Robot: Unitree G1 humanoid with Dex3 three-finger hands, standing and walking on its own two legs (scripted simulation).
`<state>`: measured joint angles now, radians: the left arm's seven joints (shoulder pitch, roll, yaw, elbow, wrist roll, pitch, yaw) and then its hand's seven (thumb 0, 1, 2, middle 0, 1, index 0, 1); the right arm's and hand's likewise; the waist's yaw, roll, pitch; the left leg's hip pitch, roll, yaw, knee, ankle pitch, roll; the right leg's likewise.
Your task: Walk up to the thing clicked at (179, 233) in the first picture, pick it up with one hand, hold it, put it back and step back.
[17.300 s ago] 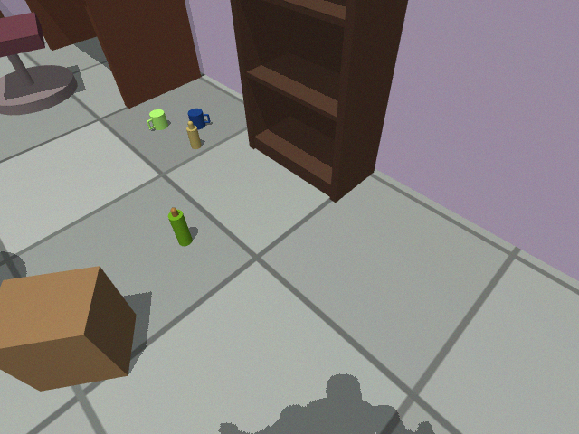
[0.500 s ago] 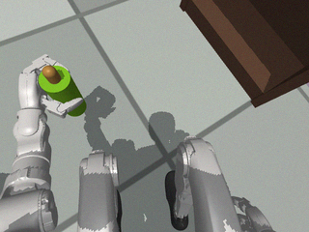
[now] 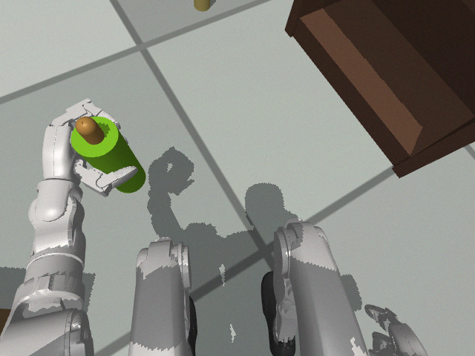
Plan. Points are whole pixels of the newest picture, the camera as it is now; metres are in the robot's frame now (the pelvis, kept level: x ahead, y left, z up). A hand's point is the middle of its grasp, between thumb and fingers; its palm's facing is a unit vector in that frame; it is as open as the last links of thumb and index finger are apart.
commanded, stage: lift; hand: left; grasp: from the side
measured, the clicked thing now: (111, 156) +0.45 +0.18 -0.04
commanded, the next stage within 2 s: hold in 1.76 s
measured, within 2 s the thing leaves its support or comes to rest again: neither
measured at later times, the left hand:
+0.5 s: hand (58, 130) +0.41 +0.18 +0.13, palm faces +0.00 -1.00 -0.07, open 9.5 cm
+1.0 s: hand out of the picture +0.39 +0.19 +0.26, palm faces -0.01 -1.00 -0.03, open 9.5 cm
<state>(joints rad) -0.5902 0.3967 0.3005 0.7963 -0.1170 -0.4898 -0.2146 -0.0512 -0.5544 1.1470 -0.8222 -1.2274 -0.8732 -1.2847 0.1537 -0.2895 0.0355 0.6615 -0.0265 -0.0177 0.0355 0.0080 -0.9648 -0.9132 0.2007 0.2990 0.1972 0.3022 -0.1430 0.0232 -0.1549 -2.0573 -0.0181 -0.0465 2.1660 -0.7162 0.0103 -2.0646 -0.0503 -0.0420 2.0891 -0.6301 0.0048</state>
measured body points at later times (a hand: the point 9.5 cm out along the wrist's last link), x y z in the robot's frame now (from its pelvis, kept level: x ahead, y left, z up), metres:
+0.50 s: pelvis +0.02 +0.00 +0.12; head +0.18 +0.02 +0.54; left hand +0.40 +0.23 +0.13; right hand +0.16 -0.26 +0.00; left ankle +0.07 +0.11 -0.38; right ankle +0.10 -0.13 -0.38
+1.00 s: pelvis +0.05 +0.00 +0.25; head +0.14 +0.03 +0.69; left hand +0.38 +0.24 +0.26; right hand +0.18 -0.25 +0.14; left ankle +0.07 +0.11 -0.38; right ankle +0.10 -0.13 -0.38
